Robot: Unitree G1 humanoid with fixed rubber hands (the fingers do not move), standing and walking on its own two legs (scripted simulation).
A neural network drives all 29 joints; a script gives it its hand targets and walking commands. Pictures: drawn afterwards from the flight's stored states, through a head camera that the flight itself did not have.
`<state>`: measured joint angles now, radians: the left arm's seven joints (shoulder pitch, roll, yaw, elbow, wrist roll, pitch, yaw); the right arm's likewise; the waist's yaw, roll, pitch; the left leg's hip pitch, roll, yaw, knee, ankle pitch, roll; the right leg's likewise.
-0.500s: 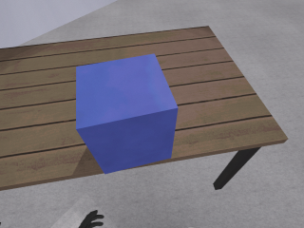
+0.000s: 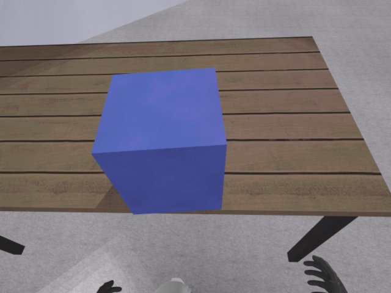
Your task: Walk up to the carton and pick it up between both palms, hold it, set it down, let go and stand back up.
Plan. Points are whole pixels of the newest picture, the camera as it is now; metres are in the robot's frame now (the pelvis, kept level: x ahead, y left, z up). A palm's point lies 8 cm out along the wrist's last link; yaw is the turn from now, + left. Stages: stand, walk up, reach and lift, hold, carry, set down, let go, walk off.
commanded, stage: walk up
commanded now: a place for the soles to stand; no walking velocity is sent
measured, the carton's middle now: (171, 146) +0.42 +0.07 +0.05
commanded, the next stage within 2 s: none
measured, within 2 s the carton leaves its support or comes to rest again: neither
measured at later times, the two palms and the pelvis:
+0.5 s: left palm out of the picture -0.01 +0.27 -0.10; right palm out of the picture +0.05 -0.20 -0.10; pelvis -0.04 +0.02 +0.02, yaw +6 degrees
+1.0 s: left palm out of the picture -0.02 +0.28 -0.10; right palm out of the picture +0.06 -0.22 -0.11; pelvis -0.01 +0.02 +0.03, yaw +8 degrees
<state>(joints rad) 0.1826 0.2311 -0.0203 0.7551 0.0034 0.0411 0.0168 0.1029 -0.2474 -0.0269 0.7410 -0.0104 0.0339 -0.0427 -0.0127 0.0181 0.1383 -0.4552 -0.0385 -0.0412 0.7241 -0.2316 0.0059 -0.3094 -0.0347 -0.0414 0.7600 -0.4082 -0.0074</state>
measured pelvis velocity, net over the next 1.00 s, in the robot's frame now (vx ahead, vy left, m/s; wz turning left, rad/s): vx -0.01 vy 0.02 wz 0.14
